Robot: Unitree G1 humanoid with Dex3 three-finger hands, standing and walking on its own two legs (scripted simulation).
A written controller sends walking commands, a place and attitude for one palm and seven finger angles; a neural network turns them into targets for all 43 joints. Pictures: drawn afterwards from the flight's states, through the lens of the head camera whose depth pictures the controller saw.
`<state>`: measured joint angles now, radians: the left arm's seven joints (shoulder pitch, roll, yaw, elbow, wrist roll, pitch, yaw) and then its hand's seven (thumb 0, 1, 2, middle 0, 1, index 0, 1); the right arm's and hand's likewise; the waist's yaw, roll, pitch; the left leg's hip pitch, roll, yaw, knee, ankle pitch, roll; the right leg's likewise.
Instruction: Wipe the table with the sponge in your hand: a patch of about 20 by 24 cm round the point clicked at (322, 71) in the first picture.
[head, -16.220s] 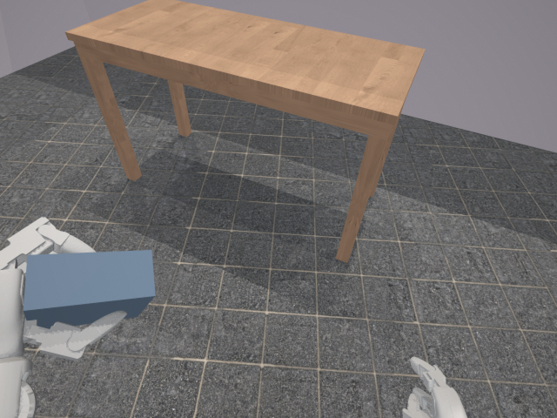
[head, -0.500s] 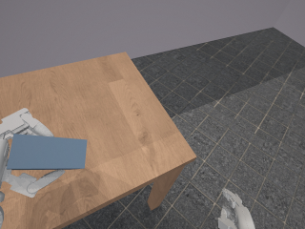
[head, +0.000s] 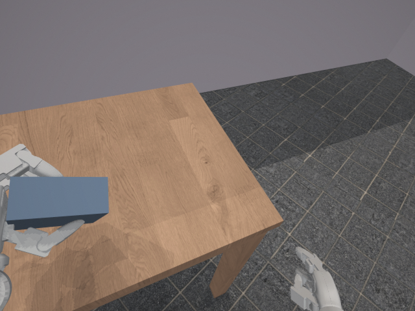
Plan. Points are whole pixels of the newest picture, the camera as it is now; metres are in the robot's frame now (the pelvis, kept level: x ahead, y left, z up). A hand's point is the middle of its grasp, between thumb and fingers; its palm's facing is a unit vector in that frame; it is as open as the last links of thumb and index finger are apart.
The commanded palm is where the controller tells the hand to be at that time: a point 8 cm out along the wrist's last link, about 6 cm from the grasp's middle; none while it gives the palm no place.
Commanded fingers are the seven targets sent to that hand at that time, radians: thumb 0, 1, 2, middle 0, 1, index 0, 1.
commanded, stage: look again from close up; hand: left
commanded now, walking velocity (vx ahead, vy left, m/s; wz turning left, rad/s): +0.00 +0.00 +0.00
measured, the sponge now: (72, 203) +0.23 +0.23 +0.14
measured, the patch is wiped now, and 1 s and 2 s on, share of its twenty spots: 0.00 0.00 0.00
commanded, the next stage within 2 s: shuffle to correct the standing spot in 0.18 s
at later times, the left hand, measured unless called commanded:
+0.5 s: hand (63, 208) +0.21 +0.23 +0.15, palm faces +0.36 -0.85 -0.39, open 9.5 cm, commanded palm +0.15 +0.26 +0.18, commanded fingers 0.00 0.10 1.30 -1.20 -1.60 -1.20 -1.60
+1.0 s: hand (116, 203) +0.22 +0.16 +0.16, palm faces +0.30 -0.86 -0.42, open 9.5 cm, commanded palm +0.17 +0.21 +0.18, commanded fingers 0.00 0.10 1.30 -1.20 -1.60 -1.20 -1.60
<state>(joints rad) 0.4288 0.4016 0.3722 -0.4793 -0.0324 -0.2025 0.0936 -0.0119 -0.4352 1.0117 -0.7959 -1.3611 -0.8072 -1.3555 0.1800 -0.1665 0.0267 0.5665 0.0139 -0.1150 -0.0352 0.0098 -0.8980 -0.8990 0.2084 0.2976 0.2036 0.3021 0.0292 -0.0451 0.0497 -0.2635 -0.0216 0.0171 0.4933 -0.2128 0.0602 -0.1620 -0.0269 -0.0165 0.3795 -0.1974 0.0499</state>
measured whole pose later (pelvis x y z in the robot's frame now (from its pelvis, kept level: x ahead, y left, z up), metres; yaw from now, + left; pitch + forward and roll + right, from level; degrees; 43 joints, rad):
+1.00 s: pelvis +0.01 -0.08 +0.00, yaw +0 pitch +0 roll -1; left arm 0.50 0.41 0.37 -0.54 -0.08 -0.15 0.08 -0.01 -0.43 1.01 -0.79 -1.37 -0.80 -1.37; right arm 0.19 -0.21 -0.02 0.57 0.02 -0.08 -0.04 0.01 -0.90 -0.90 0.21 0.30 0.20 0.30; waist -0.01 -0.01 0.06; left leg -0.28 0.07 -0.04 0.51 -0.23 -0.04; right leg -0.19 0.07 -0.06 0.44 -0.25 -0.05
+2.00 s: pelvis +0.00 -0.08 +0.00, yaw +1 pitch +0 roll -2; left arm 0.51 0.42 0.37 -0.56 -0.09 -0.15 0.08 -0.01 -0.43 1.02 -0.79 -1.38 -0.80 -1.37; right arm 0.20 -0.19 -0.02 0.57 0.02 -0.08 -0.03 0.01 -0.90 -0.90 0.21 0.30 0.20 0.30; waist -0.01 -0.01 0.06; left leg -0.31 0.07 -0.05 0.55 -0.24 -0.05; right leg -0.21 0.07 -0.07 0.46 -0.25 -0.06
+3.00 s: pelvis +0.00 -0.08 +0.00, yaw +1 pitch +0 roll -2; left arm 0.52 0.42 0.36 -0.55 -0.09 -0.13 0.09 -0.01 -0.43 1.02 -0.79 -1.38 -0.80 -1.37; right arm 0.20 -0.19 -0.02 0.57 0.03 -0.06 -0.03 0.01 -0.90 -0.90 0.21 0.30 0.20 0.30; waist -0.01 0.01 0.06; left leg -0.30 0.08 -0.05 0.53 -0.23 -0.06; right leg -0.21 0.08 -0.08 0.45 -0.25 -0.07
